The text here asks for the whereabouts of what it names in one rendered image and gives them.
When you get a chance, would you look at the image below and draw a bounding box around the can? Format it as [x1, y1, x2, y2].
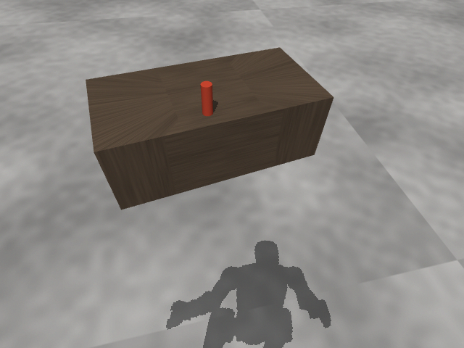
[201, 81, 213, 116]

